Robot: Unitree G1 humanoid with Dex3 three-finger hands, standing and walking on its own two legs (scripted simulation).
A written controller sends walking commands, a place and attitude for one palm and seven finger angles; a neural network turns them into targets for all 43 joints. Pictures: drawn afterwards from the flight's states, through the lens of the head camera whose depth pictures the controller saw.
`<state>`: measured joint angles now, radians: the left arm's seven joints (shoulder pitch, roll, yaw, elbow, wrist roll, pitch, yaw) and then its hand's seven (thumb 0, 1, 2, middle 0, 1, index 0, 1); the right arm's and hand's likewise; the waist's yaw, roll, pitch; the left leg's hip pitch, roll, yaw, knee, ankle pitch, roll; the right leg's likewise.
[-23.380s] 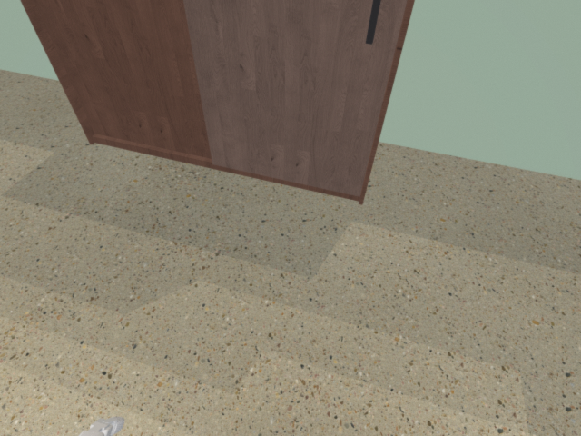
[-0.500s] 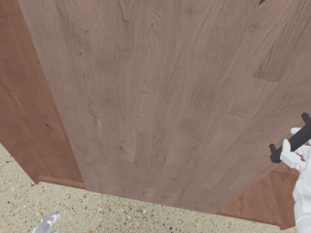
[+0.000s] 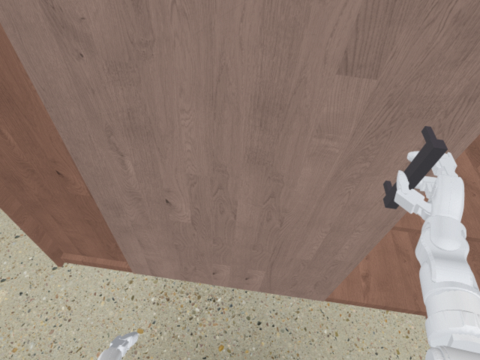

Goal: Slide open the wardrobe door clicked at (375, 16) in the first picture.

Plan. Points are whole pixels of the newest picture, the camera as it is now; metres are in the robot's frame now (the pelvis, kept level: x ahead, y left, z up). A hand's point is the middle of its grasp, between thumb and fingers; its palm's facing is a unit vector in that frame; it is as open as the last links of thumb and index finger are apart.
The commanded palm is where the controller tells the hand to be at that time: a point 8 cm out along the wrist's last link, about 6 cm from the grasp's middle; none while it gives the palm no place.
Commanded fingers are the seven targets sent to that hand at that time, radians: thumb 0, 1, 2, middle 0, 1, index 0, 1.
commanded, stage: stop walking and hold the door there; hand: right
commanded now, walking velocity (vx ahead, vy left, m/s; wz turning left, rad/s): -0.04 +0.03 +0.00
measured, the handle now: (408, 169) +0.44 -0.28 +0.10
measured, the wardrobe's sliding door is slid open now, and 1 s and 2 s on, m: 0.44 0.44 0.44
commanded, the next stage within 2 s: loosen the grip on the handle in 0.46 s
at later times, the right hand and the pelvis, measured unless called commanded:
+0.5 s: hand (398, 192) +0.39 -0.25 +0.09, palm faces +0.31 +0.91 -0.26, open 5.8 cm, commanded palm +0.35 -0.27 +0.07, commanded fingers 0.00 -0.90 -0.90 0.45 1.40 0.45 1.40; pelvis +0.00 -0.01 +0.01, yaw +2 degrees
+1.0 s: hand (396, 191) +0.40 -0.25 +0.08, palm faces +0.31 +0.92 -0.24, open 12.8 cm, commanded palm +0.35 -0.29 +0.10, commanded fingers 0.00 0.55 -0.20 0.28 1.18 0.28 1.18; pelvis +0.00 -0.01 +0.00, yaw +2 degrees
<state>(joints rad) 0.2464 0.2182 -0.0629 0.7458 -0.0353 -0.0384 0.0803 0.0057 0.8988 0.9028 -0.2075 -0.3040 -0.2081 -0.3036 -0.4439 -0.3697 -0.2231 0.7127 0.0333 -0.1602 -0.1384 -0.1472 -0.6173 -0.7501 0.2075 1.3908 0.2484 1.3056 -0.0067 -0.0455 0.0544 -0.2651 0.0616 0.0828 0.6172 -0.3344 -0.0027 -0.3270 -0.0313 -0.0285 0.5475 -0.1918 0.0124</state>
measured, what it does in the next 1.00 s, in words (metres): stands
